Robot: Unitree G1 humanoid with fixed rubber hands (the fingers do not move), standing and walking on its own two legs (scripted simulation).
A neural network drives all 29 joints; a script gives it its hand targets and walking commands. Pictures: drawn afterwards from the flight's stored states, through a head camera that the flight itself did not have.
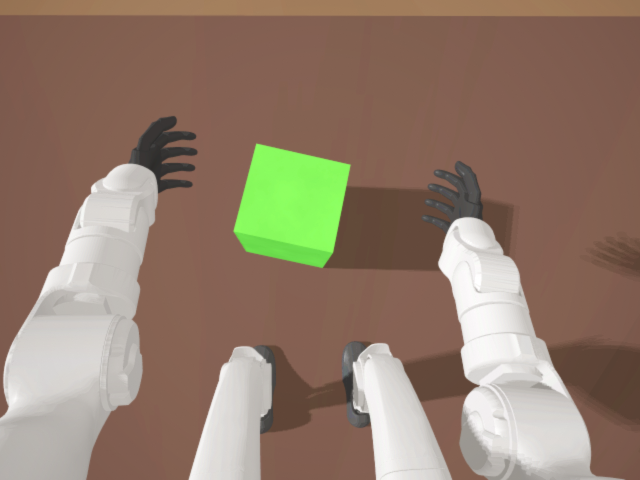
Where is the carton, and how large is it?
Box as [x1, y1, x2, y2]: [234, 144, 349, 267]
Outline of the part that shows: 256,144 234,227 235,234 246,251 322,267 332,253 349,165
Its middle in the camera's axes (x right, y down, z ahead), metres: -0.06 -0.06 +0.94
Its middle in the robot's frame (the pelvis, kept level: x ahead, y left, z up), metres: +0.55 +0.02 -0.54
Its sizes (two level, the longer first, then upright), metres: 0.210 0.200 0.250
